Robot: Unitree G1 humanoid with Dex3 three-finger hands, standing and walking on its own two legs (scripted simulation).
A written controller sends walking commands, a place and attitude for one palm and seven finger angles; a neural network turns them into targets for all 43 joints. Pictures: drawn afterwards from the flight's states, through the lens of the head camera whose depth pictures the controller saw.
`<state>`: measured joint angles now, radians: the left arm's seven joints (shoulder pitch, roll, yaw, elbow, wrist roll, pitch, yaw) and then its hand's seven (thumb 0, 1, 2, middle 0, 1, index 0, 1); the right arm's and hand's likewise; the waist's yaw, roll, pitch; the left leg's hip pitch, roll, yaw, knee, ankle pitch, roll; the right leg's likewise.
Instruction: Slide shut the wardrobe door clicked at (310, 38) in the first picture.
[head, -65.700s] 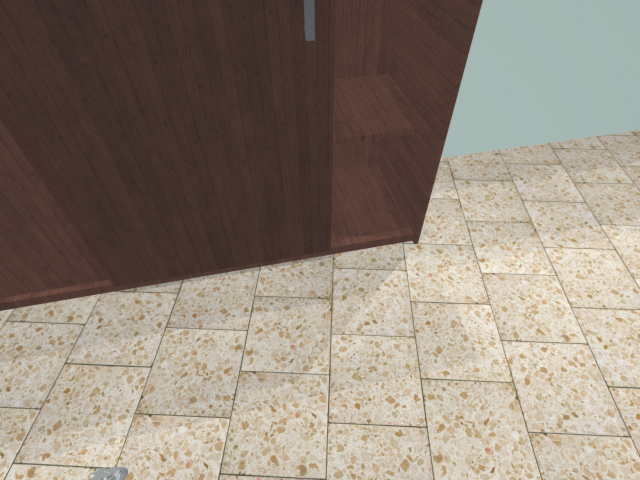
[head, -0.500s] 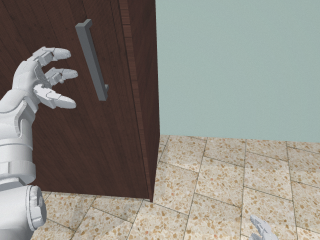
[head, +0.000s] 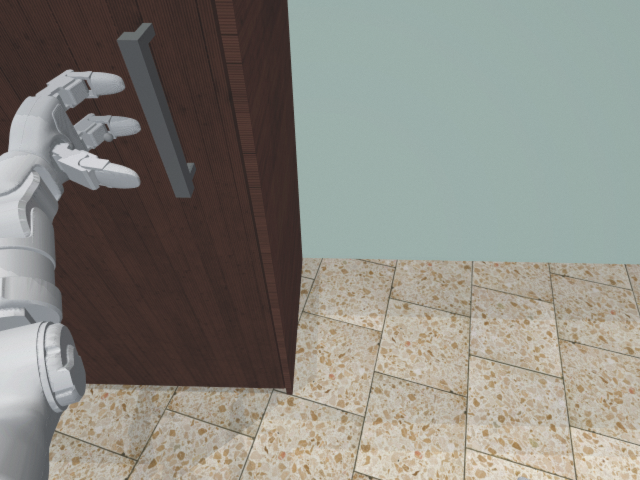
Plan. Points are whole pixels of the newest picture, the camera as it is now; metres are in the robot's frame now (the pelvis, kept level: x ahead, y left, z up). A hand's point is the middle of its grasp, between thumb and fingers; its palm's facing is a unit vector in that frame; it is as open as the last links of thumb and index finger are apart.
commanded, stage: move the hooked fingers beside the handle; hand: left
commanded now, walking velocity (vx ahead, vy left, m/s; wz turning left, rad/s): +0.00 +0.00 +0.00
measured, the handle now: (167, 118) +0.48 +0.19 +0.22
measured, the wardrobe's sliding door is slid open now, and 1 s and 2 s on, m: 0.00 0.00 0.00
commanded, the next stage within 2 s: feel for the door with the fingertips in 0.66 s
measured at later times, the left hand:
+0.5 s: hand (104, 141) +0.43 +0.24 +0.23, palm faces +0.02 -1.00 -0.02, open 14.0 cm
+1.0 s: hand (117, 144) +0.42 +0.23 +0.23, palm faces +0.00 -1.00 -0.01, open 14.0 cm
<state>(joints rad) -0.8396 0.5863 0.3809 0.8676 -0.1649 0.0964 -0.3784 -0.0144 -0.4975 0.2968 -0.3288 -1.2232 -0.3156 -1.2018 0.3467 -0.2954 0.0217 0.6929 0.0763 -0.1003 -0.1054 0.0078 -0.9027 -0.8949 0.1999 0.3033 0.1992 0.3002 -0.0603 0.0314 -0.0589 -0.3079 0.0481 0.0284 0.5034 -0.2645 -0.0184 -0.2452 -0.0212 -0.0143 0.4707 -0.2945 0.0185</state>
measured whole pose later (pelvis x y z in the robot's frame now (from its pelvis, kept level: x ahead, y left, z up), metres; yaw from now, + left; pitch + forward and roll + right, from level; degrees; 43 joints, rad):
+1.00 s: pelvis +0.00 +0.00 +0.00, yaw +0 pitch +3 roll -1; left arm -0.76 0.50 0.34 0.70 -0.20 0.14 -0.33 -0.01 -0.50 0.30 -0.30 -1.20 -0.30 -1.20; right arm 0.32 -0.28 0.03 0.68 0.08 -0.10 -0.09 0.01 -0.90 -0.89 0.20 0.30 0.20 0.30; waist -0.04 0.03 -0.07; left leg -0.30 0.04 0.03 0.51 -0.27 -0.01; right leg -0.23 -0.02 -0.02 0.47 -0.29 0.02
